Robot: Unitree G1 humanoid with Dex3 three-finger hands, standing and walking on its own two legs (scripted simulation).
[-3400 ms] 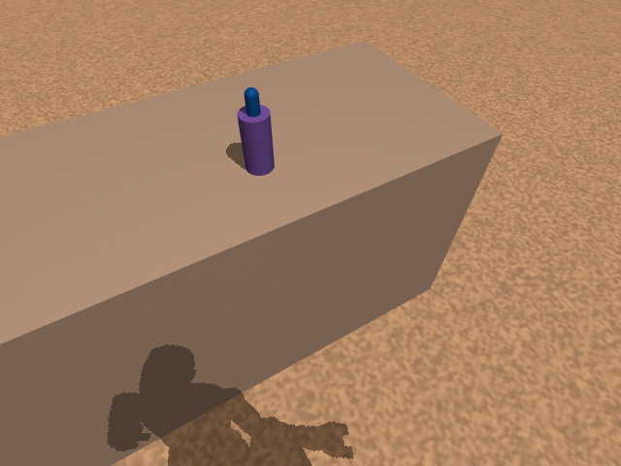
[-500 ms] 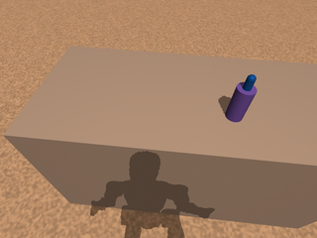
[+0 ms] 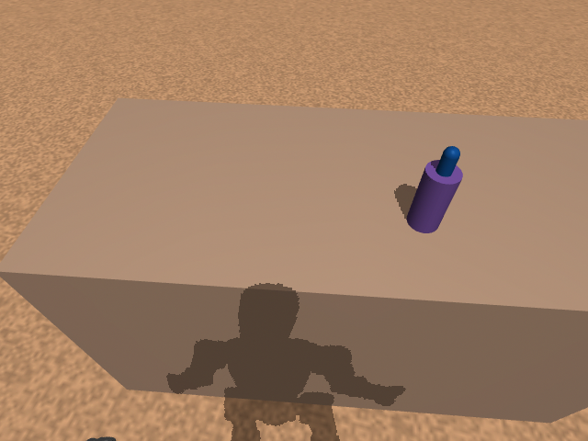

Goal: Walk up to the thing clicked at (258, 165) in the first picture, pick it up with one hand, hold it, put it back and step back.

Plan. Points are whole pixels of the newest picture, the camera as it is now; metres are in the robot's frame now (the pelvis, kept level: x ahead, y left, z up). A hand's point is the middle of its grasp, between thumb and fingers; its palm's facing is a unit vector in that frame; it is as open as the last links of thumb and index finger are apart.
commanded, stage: walk up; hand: right
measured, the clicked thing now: (436, 188) +0.55 -0.23 +0.01
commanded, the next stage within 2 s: stand in 0.58 s
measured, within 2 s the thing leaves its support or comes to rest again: neither
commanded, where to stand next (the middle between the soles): +0.06 +0.00 m, yaw -2 degrees
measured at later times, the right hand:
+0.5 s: hand out of the picture +0.08 -0.25 -0.16, palm faces +0.01 +0.95 -0.32, open 7.4 cm
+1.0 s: hand out of the picture +0.08 -0.27 -0.15, palm faces +0.00 +0.94 -0.34, open 7.4 cm
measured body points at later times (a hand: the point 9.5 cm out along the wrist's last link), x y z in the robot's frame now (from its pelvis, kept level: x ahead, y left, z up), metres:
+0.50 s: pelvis +0.00 +0.00 +0.00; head +0.01 +0.00 +0.45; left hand +0.09 +0.30 -0.13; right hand +0.08 -0.30 -0.13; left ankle +0.01 +0.13 -0.75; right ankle +0.00 -0.14 -0.75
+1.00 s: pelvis +0.01 -0.01 +0.00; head +0.02 -0.01 +0.45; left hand +0.08 +0.29 -0.13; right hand +0.08 -0.32 -0.13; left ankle +0.01 +0.13 -0.75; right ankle +0.00 -0.14 -0.75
